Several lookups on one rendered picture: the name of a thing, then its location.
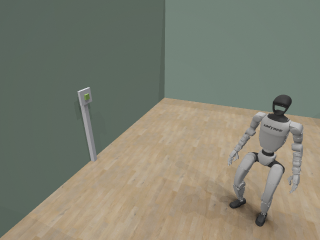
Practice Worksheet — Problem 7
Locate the robot right upper arm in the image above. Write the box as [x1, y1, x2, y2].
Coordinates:
[246, 112, 266, 136]

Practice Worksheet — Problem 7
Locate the left robot forearm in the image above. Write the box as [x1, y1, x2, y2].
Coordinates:
[292, 145, 303, 175]

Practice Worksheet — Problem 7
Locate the left robot thigh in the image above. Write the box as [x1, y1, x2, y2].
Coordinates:
[260, 160, 285, 204]

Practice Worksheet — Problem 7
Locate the panel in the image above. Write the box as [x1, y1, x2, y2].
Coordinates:
[77, 87, 97, 162]

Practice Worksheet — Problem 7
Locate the robot left shin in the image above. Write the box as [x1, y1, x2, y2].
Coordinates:
[260, 197, 273, 216]

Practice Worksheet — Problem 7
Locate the right robot forearm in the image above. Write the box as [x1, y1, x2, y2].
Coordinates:
[234, 128, 251, 152]

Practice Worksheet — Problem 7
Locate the button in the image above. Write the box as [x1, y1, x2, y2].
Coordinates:
[84, 93, 90, 100]

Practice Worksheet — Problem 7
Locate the robot left upper arm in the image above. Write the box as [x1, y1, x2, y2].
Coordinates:
[289, 121, 304, 152]

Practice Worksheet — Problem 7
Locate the robot right hand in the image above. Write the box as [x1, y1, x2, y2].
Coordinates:
[227, 149, 239, 166]

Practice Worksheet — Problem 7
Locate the robot left hand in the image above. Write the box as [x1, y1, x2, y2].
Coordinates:
[287, 174, 300, 194]

